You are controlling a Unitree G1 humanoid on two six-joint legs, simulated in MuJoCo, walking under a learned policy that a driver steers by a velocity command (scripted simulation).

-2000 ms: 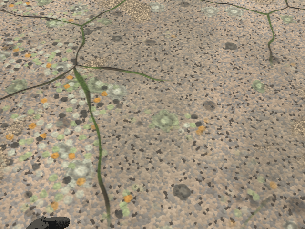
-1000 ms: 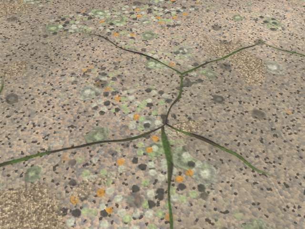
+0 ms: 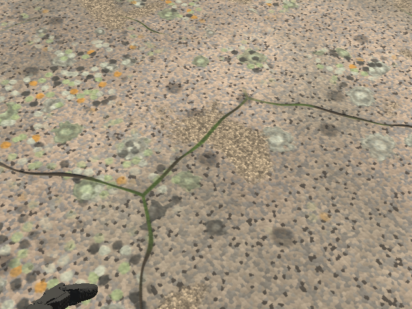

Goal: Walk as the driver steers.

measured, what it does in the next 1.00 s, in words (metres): walks ahead, turning left: right foot, then left foot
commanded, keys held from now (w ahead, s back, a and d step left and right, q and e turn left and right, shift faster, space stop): w+q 0.58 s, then w+e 0.42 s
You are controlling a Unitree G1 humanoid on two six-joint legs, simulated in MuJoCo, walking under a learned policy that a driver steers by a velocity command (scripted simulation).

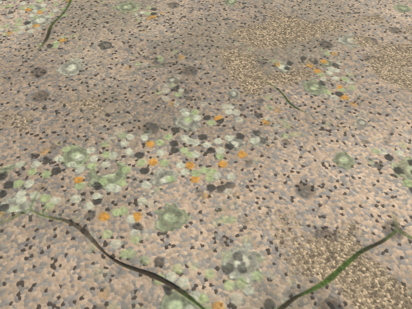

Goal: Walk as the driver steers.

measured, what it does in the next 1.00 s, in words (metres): walks ahead, turning right: right foot, then left foot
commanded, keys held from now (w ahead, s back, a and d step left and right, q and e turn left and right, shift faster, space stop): w+e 0.58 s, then w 0.12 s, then w+q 0.08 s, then q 0.22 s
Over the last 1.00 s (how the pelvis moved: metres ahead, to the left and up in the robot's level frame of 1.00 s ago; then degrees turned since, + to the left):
0.50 0.14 -0.01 16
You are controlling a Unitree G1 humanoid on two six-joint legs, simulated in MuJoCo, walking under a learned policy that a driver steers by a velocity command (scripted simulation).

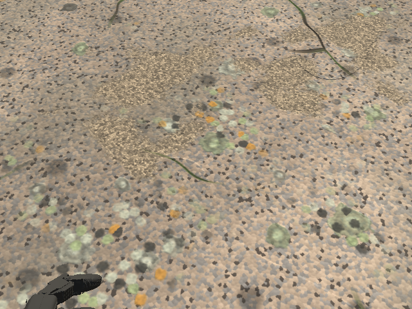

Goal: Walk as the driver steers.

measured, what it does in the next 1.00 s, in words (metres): steps on the spot: right foot, then left foot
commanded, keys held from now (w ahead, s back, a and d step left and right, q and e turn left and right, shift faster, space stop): q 0.54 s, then e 0.44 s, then w+e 0.02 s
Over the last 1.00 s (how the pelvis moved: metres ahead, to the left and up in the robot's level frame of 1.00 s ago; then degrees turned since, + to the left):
0.55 -0.09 0.00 -20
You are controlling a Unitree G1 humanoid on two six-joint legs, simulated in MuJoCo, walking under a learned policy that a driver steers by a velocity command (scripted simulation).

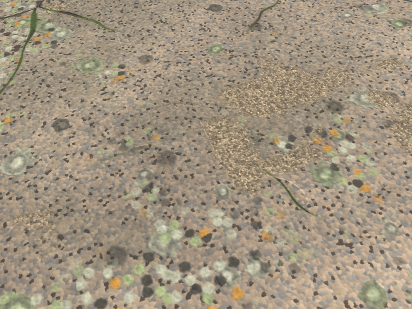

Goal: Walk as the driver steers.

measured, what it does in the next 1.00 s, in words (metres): walks ahead: left foot, then right foot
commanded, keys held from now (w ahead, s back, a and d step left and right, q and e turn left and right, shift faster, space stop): w+e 0.48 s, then w+q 0.36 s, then q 0.16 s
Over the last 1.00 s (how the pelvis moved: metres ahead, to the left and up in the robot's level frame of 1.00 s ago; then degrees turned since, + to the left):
0.07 0.02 -0.01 13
